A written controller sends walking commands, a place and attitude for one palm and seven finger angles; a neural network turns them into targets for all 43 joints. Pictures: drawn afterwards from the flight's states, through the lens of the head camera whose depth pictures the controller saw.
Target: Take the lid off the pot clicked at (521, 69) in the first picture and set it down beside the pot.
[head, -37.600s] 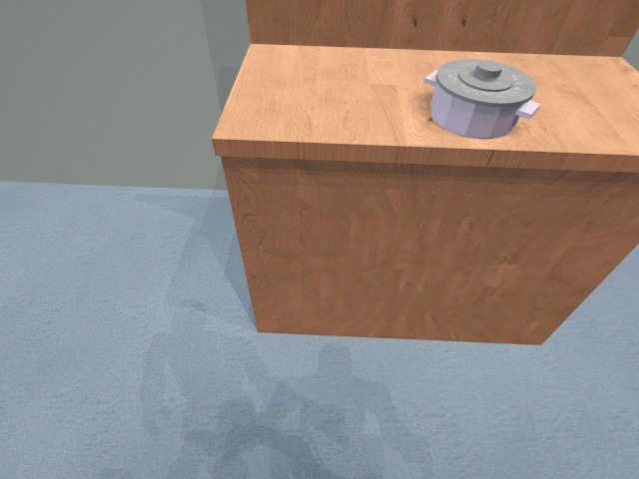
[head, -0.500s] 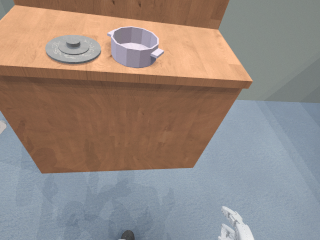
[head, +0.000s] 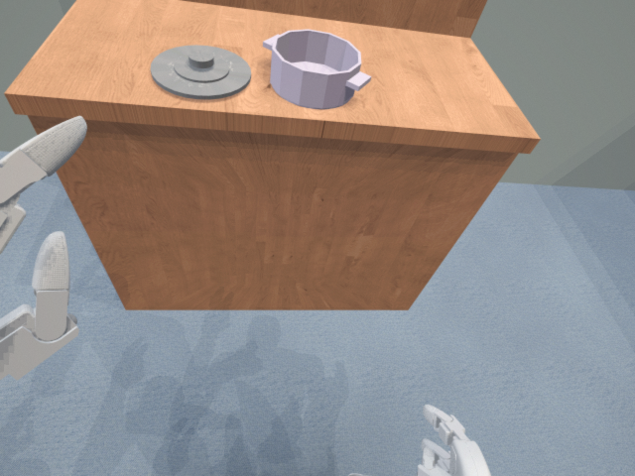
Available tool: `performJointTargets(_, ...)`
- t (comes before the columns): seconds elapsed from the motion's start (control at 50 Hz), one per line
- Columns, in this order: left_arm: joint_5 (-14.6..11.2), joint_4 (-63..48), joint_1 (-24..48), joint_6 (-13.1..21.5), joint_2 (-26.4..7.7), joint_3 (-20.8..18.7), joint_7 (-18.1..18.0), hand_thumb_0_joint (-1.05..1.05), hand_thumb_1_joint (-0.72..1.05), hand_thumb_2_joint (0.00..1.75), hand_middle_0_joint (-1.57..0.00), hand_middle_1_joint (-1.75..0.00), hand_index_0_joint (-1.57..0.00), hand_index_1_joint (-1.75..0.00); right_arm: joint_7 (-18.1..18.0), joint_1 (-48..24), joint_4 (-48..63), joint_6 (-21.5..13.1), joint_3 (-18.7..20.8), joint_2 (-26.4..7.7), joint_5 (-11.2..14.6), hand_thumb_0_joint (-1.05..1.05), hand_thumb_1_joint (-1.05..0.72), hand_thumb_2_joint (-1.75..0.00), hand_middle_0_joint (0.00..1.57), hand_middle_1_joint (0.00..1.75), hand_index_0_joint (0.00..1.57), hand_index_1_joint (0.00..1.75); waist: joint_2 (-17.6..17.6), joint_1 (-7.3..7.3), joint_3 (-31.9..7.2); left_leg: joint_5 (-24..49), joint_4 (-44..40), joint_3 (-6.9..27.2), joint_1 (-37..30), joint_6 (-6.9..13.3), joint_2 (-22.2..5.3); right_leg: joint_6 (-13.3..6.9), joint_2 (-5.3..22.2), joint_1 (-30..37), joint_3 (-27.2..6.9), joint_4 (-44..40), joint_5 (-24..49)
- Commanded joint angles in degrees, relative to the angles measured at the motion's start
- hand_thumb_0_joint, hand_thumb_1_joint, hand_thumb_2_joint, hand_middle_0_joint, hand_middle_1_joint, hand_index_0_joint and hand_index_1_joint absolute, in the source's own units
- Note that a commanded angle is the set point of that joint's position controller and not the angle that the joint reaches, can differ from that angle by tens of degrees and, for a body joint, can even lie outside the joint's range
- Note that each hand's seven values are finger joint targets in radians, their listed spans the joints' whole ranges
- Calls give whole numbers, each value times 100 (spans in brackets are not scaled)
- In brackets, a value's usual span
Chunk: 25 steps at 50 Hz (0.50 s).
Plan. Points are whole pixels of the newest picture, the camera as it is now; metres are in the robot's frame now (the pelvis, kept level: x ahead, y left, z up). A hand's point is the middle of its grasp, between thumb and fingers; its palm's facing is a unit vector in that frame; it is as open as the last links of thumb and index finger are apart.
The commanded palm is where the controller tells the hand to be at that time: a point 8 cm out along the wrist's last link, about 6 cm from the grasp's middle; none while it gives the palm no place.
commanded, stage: stop stepping back and stand still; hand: left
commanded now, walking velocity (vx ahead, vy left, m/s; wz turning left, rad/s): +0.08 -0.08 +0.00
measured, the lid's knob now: (201, 58) +0.80 +0.25 +0.08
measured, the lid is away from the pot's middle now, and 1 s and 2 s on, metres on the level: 0.22 0.22 0.22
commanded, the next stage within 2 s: let the arm hang, fingers relaxed in 1.06 s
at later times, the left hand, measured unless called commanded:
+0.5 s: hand out of the picture +0.00 +0.15 -0.21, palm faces +0.17 -0.97 -0.18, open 7.0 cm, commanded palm none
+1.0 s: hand out of the picture +0.11 +0.16 -0.19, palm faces +0.14 -0.96 -0.22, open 7.3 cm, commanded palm none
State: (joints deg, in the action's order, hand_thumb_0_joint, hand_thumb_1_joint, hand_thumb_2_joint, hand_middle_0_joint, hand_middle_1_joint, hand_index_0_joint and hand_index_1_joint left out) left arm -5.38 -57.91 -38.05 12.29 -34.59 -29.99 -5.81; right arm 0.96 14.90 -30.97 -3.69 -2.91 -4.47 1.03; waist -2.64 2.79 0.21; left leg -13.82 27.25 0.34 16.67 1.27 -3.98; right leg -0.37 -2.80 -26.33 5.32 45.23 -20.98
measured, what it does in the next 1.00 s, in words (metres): walks ahead: right foot, then right foot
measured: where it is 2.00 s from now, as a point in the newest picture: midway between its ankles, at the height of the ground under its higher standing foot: outside the picture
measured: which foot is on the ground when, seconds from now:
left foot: down 0.00-1.00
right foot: up 0.00-0.10, down 0.12-0.24, up 0.26-0.40, down 0.42-1.00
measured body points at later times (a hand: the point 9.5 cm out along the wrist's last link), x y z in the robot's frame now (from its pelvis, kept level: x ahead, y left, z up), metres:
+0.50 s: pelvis +0.07 -0.02 -0.04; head +0.11 -0.01 +0.41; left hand +0.00 +0.20 -0.19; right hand +0.05 -0.28 -0.18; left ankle -0.01 +0.09 -0.74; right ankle +0.05 -0.14 -0.75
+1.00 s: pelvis +0.12 -0.02 -0.01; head +0.15 -0.02 +0.44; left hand +0.11 +0.21 -0.17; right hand +0.12 -0.23 -0.18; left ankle +0.00 +0.08 -0.74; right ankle +0.06 -0.14 -0.74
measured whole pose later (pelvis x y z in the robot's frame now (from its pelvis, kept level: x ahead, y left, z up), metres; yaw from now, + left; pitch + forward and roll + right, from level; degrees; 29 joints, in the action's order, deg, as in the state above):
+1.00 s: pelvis +0.12 -0.02 -0.01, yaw +7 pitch +2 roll +0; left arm 0.0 69.8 -10.2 0.3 -8.8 -1.4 -3.3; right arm -3.6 17.8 -62.5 1.1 2.3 -6.5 0.0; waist 0.9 1.8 1.0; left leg -22.2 28.8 -4.2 6.0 -0.2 -2.1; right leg -0.9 -0.4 -8.6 2.1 28.8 -20.5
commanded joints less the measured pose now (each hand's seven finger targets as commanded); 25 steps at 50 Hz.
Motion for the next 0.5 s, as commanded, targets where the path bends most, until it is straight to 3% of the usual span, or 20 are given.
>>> performJointTargets(0.0, -83, 1608, 1710, 263, -694, -1125, -471, 0, 90, 90, -20, -30, -20, -30, -344, -647, 548, -106, 545, -1078, 8, 0, -90, -90, 20, 30, 20, 30, 2142, -25, -735, -834, -1295, 658, -153, 180, -977, -103, -140, 1325, 289, -1431, -366)
performJointTargets(0.02, 549, 7463, 920, -692, 1760, 2362, 416, 0, 90, 90, -20, -30, -20, -30, -184, -298, -291, -610, 885, -1975, -38, 0, -90, -90, 20, 30, 20, 30, 1388, 447, -442, -397, 690, 855, -123, 70, -631, -125, 910, 548, -323, -1524, 678)
performJointTargets(0.04, 845, 6973, 819, -1248, 1658, 2359, 596, 0, 90, 90, -20, -30, -20, -30, -125, 186, -415, -153, 900, -1657, -124, 0, -90, -90, 20, 30, 20, 30, 268, 229, -874, -698, 1440, 301, 554, 3, -407, -442, 1134, 1330, -451, -1606, 1048)
performJointTargets(0.08, 848, 6570, 1323, -1266, 1568, 2362, 611, 0, 90, 90, -20, -30, -20, -30, -58, 153, -343, 72, 684, -1328, -47, 0, -90, -90, 20, 30, 20, 30, -1591, 11, -877, -1437, 2443, -149, 1354, -56, 57, -746, 1617, 1441, -721, -1777, 1829)
performJointTargets(0.1, 830, 6826, 1563, -1252, 1368, 2272, 636, 0, 90, 90, -20, -30, -20, -30, -29, 234, -252, 268, 643, -1374, -53, 0, -90, -90, 20, 30, 20, 30, -1972, -6, -613, -1914, 2815, -326, 1393, -60, 143, -835, 1779, 1215, -560, -1886, 1222)
performJointTargets(0.14, 785, 7319, 2089, -1386, 1318, 2338, 691, 0, 90, 90, -20, -30, -20, -30, 17, 253, -103, 354, 608, -1367, -104, 0, -90, -90, 20, 30, 20, 30, -1750, 184, -134, -1440, 1926, -460, 688, 68, 234, -507, 1434, 215, -195, -1471, 70)
performJointTargets(0.16, 832, 7827, 2318, -1407, 1470, 2355, 656, 0, 90, 90, -20, -30, -20, -30, -9, 368, -273, 357, 690, -1660, -264, 0, -90, -90, 20, 30, 20, 30, -2048, 222, -61, 66, 1537, -41, 481, 261, -28, -272, 1120, 112, -202, -683, 704)
performJointTargets(0.18, 815, 8175, 2625, -1491, 1700, 2455, 619, 0, 90, 90, -20, -30, -20, -30, -50, 319, -370, 375, 741, -1865, -329, 0, -90, -90, 20, 30, 20, 30, -1226, 264, 245, 547, 1058, 755, 268, 438, -421, -33, 720, -538, 50, 167, 406)
performJointTargets(0.2, 734, 8454, 2804, -1532, 2070, 2568, 639, 0, 90, 90, -20, -30, -20, -30, -125, 518, -510, 338, 771, -2091, -435, 0, -90, -90, 20, 30, 20, 30, 403, 237, 795, 778, -99, 2073, 435, 781, -1011, 236, 266, -967, 209, 1157, -159)
performJointTargets(0.22, 676, 8791, 3264, -1485, 2032, 2605, 611, 0, 90, 90, -20, -30, -20, -30, -186, 788, -765, 274, 788, -2130, -470, 0, -90, -90, 20, 30, 20, 30, 1461, 340, 1316, 1131, -1019, 3075, 641, 1102, -1473, 241, 307, -1530, -320, 2173, -1368)
performJointTargets(0.24, 662, 9113, 3438, -1407, 1857, 2577, 571, 0, 90, 90, -20, -30, -20, -30, -261, 759, -907, 261, 728, -2059, -460, 0, -90, -90, 20, 30, 20, 30, 1315, 212, 1577, 1604, -1009, 3074, 985, 1200, -1585, 167, 617, -1586, -914, 2690, -1206)
performJointTargets(0.28, 644, 9796, 3117, -1357, 1718, 2587, 584, 0, 90, 90, -20, -30, -20, -30, -304, 317, -982, 232, 668, -1904, -418, 0, -90, -90, 20, 30, 20, 30, 808, -135, 1227, 1360, -775, 2281, 1509, 1031, -1462, 156, 801, -799, -959, 2143, -863)
performJointTargets(0.32, 620, 10622, 2323, -1355, 1754, 2636, 693, 0, 90, 90, -20, -30, -20, -30, -305, -37, -1174, 217, 628, -1806, -361, 0, -90, -90, 20, 30, 20, 30, 1820, -444, 364, -14, -430, 891, 1531, 490, -836, 208, 626, 675, -516, 461, -826)
performJointTargets(0.34, 626, 10971, 1893, -1309, 1858, 2594, 717, 0, 90, 90, -20, -30, -20, -30, -320, 72, -1285, 227, 628, -1678, -353, 0, -90, -90, 20, 30, 20, 30, 2130, -490, -113, -512, -28, 475, 1172, 301, -488, 212, 396, 1141, -287, -405, -271)
performJointTargets(0.36, 624, 11247, 1593, -1234, 1837, 2559, 698, 0, 90, 90, -20, -30, -20, -30, -341, 290, -1405, 247, 639, -1414, -321, 0, -90, -90, 20, 30, 20, 30, 2073, -463, -522, -695, 456, 267, 934, 179, -176, 137, 388, 1536, -478, -1052, 293)
performJointTargets(0.38, 604, 11416, 1560, -1173, 1564, 2602, 646, 0, 90, 90, -20, -30, -20, -30, -334, 447, -1456, 299, 612, -1193, -225, 0, -90, -90, 20, 30, 20, 30, 1089, -390, -573, -971, 1097, -37, 1155, 10, 130, -102, 857, 1799, -1297, -1415, 571)
performJointTargets(0.4, 595, 11567, 1511, -1112, 1383, 2619, 583, 0, 90, 90, -20, -30, -20, -30, -310, 654, -1483, 305, 583, -923, -166, 0, -90, -90, 20, 30, 20, 30, 88, -299, -594, -1356, 1878, -366, 1280, -108, 420, -556, 1683, 1808, -2596, -2012, 800)
performJointTargets(0.42, 594, 11626, 1671, -1065, 1373, 2657, 533, 0, 90, 90, -20, -30, -20, -30, -295, 777, -1598, 317, 615, -872, -142, 0, -90, -90, 20, 30, 20, 30, 166, -166, -651, -1567, 2235, -235, 955, -120, 375, -972, 2090, 1544, -3118, -2460, 800)
performJointTargets(0.44, 600, 11707, 1912, -1026, 1459, 2676, 500, 0, 90, 90, -20, -30, -20, -30, -292, 822, -1737, 342, 622, -805, -158, 0, -90, -90, 20, 30, 20, 30, -35, -86, -482, -1686, 2416, -80, 913, -117, 281, -1083, 1997, 1407, -3093, -2546, 1277)
performJointTargets(0.48, 613, 11955, 2126, -1044, 1652, 2735, 434, 0, 90, 90, -20, -30, -20, -30, -295, 968, -1955, 382, 620, -746, -149, 0, -90, -90, 20, 30, 20, 30, -538, 43, -209, -1559, 2216, -53, 760, -79, 168, -1042, 1817, 1320, -2457, -2421, 2530)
